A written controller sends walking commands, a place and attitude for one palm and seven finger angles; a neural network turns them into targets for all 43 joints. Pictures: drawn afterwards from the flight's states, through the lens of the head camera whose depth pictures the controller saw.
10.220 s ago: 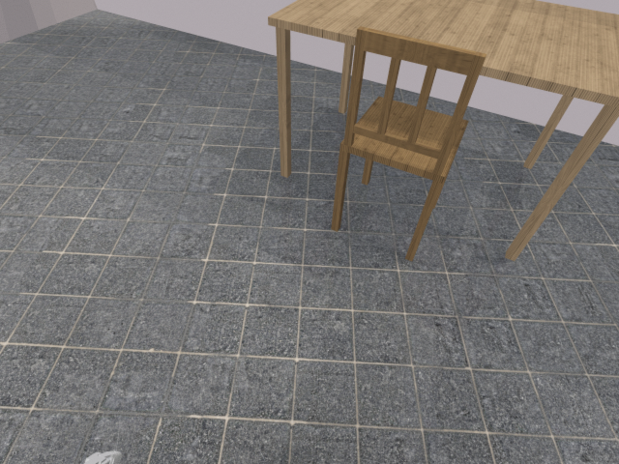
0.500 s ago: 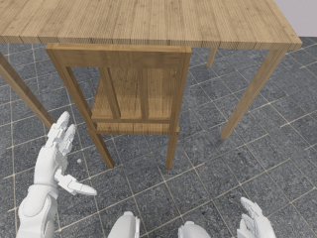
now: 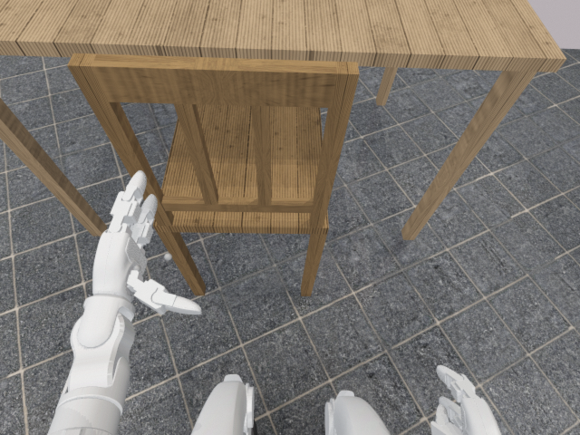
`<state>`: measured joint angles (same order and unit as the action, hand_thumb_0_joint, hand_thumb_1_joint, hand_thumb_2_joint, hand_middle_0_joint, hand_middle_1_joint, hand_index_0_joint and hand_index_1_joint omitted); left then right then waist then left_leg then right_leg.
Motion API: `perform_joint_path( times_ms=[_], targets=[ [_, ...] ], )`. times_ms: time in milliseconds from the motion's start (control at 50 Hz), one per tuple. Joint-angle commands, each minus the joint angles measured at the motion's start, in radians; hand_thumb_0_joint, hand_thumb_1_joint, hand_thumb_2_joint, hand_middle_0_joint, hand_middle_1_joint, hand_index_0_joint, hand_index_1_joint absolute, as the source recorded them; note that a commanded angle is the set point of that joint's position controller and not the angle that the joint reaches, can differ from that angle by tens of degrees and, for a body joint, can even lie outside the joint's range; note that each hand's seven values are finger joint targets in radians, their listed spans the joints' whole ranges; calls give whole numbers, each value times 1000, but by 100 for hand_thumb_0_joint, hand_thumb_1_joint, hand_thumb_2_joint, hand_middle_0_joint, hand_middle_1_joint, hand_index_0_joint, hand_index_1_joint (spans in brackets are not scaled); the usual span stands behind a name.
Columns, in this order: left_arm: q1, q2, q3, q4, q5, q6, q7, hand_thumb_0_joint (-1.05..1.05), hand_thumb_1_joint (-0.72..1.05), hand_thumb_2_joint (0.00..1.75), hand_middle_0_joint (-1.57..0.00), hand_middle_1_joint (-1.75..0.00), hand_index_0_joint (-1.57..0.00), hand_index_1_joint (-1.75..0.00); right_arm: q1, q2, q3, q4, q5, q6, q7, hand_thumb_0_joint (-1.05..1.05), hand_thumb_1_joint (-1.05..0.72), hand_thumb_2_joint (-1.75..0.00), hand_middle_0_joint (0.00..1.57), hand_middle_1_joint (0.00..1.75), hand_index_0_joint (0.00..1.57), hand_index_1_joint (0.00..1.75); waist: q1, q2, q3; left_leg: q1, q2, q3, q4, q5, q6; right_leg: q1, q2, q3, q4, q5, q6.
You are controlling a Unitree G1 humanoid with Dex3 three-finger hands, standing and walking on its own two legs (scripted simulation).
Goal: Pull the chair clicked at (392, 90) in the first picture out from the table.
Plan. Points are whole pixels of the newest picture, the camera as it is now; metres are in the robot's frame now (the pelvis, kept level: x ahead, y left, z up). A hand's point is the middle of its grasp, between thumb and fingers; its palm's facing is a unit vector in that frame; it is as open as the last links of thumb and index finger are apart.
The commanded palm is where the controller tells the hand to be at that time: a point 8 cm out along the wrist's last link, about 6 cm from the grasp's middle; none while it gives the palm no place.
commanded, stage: aim the fingers beside a spindle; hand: left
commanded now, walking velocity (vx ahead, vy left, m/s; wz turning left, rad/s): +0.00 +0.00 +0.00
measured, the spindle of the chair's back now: (200, 158) +0.53 +0.17 +0.00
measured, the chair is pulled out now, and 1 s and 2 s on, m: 0.00 0.00 0.00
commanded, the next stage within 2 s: push the fingers through the gap in 1.32 s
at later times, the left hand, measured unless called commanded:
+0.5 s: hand (199, 231) +0.39 +0.14 +0.01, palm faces +0.00 -1.00 -0.02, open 16.9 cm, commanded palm +0.36 +0.20 +0.01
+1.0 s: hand (197, 236) +0.39 +0.15 +0.00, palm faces +0.01 -1.00 -0.01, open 16.9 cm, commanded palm +0.36 +0.20 +0.01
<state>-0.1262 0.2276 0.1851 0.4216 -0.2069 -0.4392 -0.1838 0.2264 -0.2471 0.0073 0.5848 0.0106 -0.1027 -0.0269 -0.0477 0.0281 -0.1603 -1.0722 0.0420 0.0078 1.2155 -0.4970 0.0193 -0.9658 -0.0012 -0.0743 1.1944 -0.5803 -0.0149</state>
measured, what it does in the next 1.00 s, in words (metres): stands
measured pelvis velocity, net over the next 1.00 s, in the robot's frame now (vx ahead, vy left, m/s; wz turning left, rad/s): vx -0.01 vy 0.00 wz -0.01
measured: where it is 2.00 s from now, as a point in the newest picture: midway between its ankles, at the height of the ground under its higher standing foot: outside the picture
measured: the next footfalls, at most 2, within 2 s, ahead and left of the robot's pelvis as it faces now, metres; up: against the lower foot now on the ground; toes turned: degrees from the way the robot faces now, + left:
none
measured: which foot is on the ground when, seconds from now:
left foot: down 0.00-1.00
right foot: down 0.00-1.00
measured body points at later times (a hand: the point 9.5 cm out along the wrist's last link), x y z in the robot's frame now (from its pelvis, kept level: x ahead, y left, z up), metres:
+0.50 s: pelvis -0.01 +0.01 -0.02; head +0.11 +0.02 +0.42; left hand +0.39 +0.20 +0.01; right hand +0.10 -0.25 -0.13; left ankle +0.04 +0.11 -0.64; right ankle +0.00 -0.12 -0.64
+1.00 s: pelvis -0.01 +0.00 -0.02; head +0.11 +0.01 +0.42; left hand +0.38 +0.20 +0.01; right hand +0.11 -0.26 -0.13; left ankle +0.04 +0.11 -0.64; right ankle +0.00 -0.12 -0.64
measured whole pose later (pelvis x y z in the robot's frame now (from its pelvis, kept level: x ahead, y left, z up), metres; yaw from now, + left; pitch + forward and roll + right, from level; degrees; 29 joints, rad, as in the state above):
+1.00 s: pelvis -0.01 +0.00 -0.02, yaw -1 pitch +23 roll -2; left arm -0.35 0.21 0.18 0.64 -0.14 -0.49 -0.10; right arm 0.23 -0.25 0.00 0.59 0.00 0.00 0.00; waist -0.07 0.03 -0.17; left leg -1.18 0.05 0.01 1.29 -0.51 0.02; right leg -1.08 0.00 -0.07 1.27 -0.60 -0.02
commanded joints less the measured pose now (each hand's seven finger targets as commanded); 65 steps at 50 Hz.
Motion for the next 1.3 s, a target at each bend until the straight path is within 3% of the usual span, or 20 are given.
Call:
perform_joint_path(
  times_ms=[0,60,140,260,320,380,500,560,620,680,760,780,820,840,880,920,1000,1120,1160,1280],
  targets=[
    [-247,104,-2,-174,17,-71,27,0,-50,30,-6,-8,-6,-8,23,-147,-63,-112,-4,-22,-5,0,-90,-90,20,30,20,30,-14,37,-342,361,-15,-58,-143,281,-2,42,14,21,-149,284,-10],
    [-322,136,32,-110,30,-70,55,0,-50,30,-6,-8,-6,-8,29,-153,-61,-101,-8,-4,-6,0,-90,-90,20,30,20,30,-24,3,-322,315,-17,-58,-128,237,2,19,16,23,-146,251,-9],
    [-350,147,52,-107,35,-91,72,0,-50,30,-6,-8,-6,-8,30,-147,-61,-107,-11,11,-1,0,-90,-90,20,30,20,30,-3,35,-395,339,-21,-50,-120,268,-3,45,15,30,-134,280,-13],
    [-446,94,-14,-42,49,-97,72,0,-50,30,-6,-8,-6,-8,50,-149,-63,-87,-10,31,7,0,-90,-90,20,30,20,30,-43,31,-377,338,-13,-65,-103,265,-3,-21,19,21,-121,265,-12],
    [-461,98,-2,-18,53,-99,84,0,-50,30,-6,-8,-6,-8,55,-152,-68,-82,-11,41,9,0,-90,-90,20,30,20,30,-36,30,-392,342,-13,-69,-100,262,-7,-35,18,19,-113,256,-15],
    [-547,105,1,-1,64,-109,105,0,-50,30,-6,-8,-6,-8,60,-152,-67,-71,-16,50,14,0,-90,-90,20,30,20,30,-47,46,-397,330,-15,-71,-86,251,-6,-63,16,21,-103,245,-14],
    [-478,122,34,2,77,-124,132,0,-50,30,-6,-8,-6,-8,70,-147,-70,-90,-20,70,27,0,-90,-90,20,30,20,30,-12,38,-471,353,-18,-62,-86,312,-9,-5,19,26,-92,299,-17],
    [-460,148,56,41,75,-109,128,0,-50,30,-6,-8,-6,-8,70,-146,-65,-94,-15,82,27,0,-90,-90,20,30,20,30,-24,-20,-418,273,-20,-51,-83,271,1,24,24,36,-99,299,-12],
    [-468,166,77,36,62,-111,114,0,-50,30,-6,-8,-6,-8,63,-144,-64,-100,-11,87,22,0,-90,-90,20,30,20,30,-24,-33,-394,223,-25,-35,-80,229,6,53,20,53,-113,291,-7],
    [-508,159,60,0,55,-130,96,0,-50,30,-6,-8,-6,-8,64,-145,-64,-96,-9,79,18,0,-90,-90,20,30,20,30,-30,8,-417,250,-24,-36,-74,229,6,37,21,55,-113,281,-9],
    [-533,97,-14,-25,51,-136,74,0,-50,30,-6,-8,-6,-8,71,-144,-67,-84,-9,66,16,0,-90,-90,20,30,20,30,-52,48,-424,315,-19,-51,-71,261,3,-14,21,42,-108,285,-14],
    [-542,91,-19,-22,49,-133,73,0,-50,30,-6,-8,-6,-8,71,-145,-70,-75,-9,65,16,0,-90,-90,20,30,20,30,-52,66,-423,334,-18,-54,-69,262,1,-33,19,40,-111,278,-14],
    [-484,119,17,2,46,-121,77,0,-50,30,-6,-8,-6,-8,74,-153,-74,-71,-9,67,14,0,-90,-90,20,30,20,30,-39,15,-420,317,-17,-55,-71,271,1,-12,20,38,-113,290,-13],
    [-474,96,-3,7,47,-115,77,0,-50,30,-6,-8,-6,-8,69,-147,-71,-77,-9,68,17,0,-90,-90,20,30,20,30,-39,22,-416,307,-21,-50,-72,273,4,-3,19,39,-113,298,-12],
    [-481,111,10,19,49,-108,81,0,-50,30,-6,-8,-6,-8,65,-146,-69,-79,-8,71,18,0,-90,-90,20,30,20,30,-39,10,-393,279,-23,-45,-68,257,6,0,18,44,-114,293,-11],
    [-473,160,62,31,54,-112,91,0,-50,30,-6,-8,-6,-8,63,-147,-68,-82,-9,74,16,0,-90,-90,20,30,20,30,-27,-13,-389,245,-25,-41,-66,243,6,21,19,49,-110,290,-11],
    [-469,158,63,-46,56,-131,99,0,-50,30,-6,-8,-6,-8,57,-140,-67,-99,-13,71,19,0,-90,-90,20,30,20,30,-11,42,-460,310,-25,-43,-66,304,2,40,21,48,-93,334,-15],
    [-396,106,9,-30,44,-107,73,0,-50,30,-6,-8,-6,-8,51,-143,-68,-103,-5,74,22,0,-90,-90,20,30,20,30,-27,7,-394,283,-22,-41,-76,274,3,30,21,44,-113,318,-11],
    [-445,78,-26,-32,45,-107,70,0,-50,30,-6,-8,-6,-8,51,-143,-67,-100,-2,72,18,0,-90,-90,20,30,20,30,-45,16,-362,286,-21,-49,-74,240,5,-17,23,39,-115,272,-13],
    [-523,113,-3,-51,69,-130,106,0,-50,30,-6,-8,-6,-8,55,-147,-68,-85,-11,64,13,0,-90,-90,20,30,20,30,-38,48,-417,326,-21,-65,-71,241,-1,-49,20,34,-100,243,-17]
  ],
)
